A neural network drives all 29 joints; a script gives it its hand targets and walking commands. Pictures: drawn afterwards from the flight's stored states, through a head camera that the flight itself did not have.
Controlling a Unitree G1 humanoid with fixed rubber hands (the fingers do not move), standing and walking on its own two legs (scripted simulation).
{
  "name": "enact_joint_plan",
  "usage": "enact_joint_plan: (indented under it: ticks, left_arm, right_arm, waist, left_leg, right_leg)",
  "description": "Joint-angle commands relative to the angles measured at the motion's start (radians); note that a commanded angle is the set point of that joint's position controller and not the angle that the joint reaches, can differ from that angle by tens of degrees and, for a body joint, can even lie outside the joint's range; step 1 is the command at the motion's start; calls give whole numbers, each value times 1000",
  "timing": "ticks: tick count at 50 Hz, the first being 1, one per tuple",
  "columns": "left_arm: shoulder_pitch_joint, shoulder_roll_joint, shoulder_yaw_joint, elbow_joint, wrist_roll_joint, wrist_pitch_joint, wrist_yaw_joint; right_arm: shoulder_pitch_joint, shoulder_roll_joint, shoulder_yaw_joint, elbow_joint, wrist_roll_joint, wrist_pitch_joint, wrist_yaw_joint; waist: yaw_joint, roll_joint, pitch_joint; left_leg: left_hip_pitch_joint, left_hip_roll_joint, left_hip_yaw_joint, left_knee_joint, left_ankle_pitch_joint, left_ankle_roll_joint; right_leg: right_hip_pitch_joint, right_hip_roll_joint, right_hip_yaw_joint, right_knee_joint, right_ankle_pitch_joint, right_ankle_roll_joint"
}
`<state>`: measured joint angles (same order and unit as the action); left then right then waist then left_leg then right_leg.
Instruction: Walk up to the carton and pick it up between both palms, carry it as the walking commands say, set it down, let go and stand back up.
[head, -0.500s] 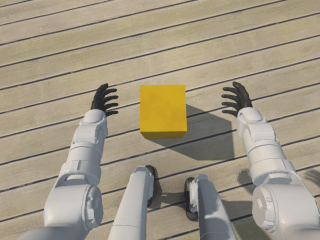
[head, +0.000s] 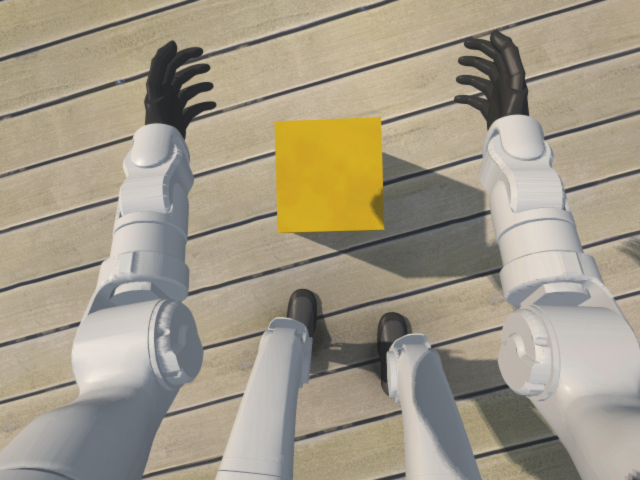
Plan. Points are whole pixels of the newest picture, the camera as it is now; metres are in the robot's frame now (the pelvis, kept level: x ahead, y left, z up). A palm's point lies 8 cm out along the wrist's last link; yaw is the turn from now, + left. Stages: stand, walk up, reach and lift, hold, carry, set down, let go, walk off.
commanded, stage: reach and lift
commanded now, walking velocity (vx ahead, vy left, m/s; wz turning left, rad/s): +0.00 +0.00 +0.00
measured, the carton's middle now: (330, 183) +0.47 +0.06 -0.54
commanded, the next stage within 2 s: none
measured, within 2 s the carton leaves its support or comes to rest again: neither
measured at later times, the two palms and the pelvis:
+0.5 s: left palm (211, 154) +0.47 +0.23 -0.26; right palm (461, 150) +0.50 -0.13 -0.26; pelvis -0.03 +0.00 -0.13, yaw -1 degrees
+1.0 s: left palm (239, 168) +0.47 +0.23 -0.40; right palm (432, 166) +0.50 -0.13 -0.41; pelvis -0.05 +0.00 -0.24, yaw -1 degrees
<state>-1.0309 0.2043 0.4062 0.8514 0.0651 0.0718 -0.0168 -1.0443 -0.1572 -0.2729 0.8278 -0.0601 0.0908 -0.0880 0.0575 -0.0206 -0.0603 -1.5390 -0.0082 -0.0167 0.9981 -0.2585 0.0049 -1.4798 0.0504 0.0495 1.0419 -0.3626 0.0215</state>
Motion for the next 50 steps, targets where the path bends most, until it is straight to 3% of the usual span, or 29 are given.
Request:
enact_joint_plan:
  ticks: [1,7,12,24,35,50]
  left_arm:
    - [-151,93,38,-91,24,-23,-13]
    - [-180,81,64,-41,54,-15,-20]
    - [-235,109,46,-13,38,-5,-6]
    - [-383,208,-71,-98,-94,25,64]
    - [-477,214,-92,39,-114,35,75]
    - [-579,251,-163,95,-183,-16,101]
  right_arm:
    - [-182,-38,-17,-116,-28,-14,1]
    - [-216,-22,-73,-58,-62,2,-3]
    - [-260,-45,-87,-19,-56,11,-11]
    - [-404,-136,57,-116,103,37,-57]
    - [-481,-174,53,14,111,49,-49]
    - [-577,-222,123,82,183,-4,-53]
  waist:
    - [37,-18,-1026]
    - [33,-42,-878]
    - [22,-22,-877]
    - [40,11,-1180]
    - [30,-2,-967]
    - [40,10,-961]
  left_leg:
    - [783,-42,15,53,649,-18]
    - [559,-56,43,136,409,-19]
    - [430,-64,56,269,272,-34]
    - [381,-58,74,541,262,-52]
    - [155,-41,66,679,90,-42]
    - [132,-17,41,897,166,-39]
  right_leg:
    - [306,44,-49,-40,458,44]
    - [155,52,-70,51,252,46]
    - [28,61,-86,190,124,44]
    - [-58,70,-111,470,110,39]
    - [-258,54,-118,622,-44,29]
    - [-351,30,-107,841,-1,31]
